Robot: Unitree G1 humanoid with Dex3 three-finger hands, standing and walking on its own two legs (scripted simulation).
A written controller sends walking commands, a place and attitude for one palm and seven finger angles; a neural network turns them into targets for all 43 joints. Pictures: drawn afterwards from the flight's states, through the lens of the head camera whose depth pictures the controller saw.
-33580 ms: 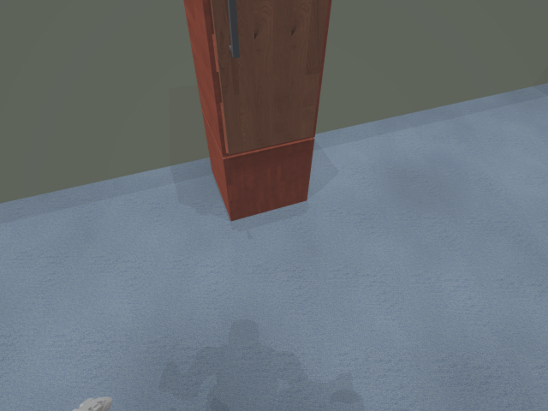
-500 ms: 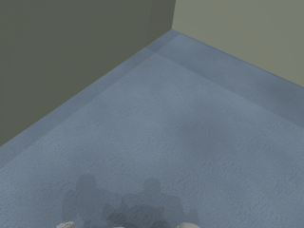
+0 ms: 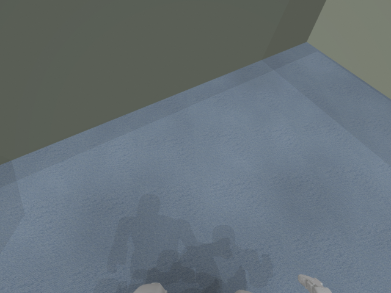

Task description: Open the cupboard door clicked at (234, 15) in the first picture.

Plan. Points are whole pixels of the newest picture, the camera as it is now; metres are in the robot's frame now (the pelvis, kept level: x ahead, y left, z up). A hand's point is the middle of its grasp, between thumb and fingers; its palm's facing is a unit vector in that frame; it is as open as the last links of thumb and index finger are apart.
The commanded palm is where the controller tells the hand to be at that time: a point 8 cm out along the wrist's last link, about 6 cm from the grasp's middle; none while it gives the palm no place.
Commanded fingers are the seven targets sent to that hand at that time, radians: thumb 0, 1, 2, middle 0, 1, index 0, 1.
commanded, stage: turn to face it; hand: left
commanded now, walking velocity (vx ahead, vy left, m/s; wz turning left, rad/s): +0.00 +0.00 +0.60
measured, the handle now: out of the picture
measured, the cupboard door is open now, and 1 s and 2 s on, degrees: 46 46 46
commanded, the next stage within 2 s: none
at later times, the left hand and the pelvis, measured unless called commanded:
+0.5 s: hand out of the picture +0.04 +0.18 -0.15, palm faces +0.30 -0.93 -0.23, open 7.4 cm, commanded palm none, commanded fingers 0.00 0.90 0.90 -0.20 -0.30 -0.20 -0.30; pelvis +0.03 -0.03 +0.01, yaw +19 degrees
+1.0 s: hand out of the picture +0.03 +0.18 -0.13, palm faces +0.57 -0.77 -0.29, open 7.4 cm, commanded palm none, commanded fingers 0.00 0.90 0.90 -0.20 -0.30 -0.20 -0.30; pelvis +0.06 -0.05 +0.01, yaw +36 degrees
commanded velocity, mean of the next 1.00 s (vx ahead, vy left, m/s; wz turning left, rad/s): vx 0.00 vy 0.00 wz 0.60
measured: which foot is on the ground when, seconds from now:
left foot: down 0.00-0.26, up 0.28-0.52, down 0.54-0.88, up 0.90-1.00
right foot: up 0.00-0.24, down 0.26-0.54, up 0.56-0.88, down 0.90-1.00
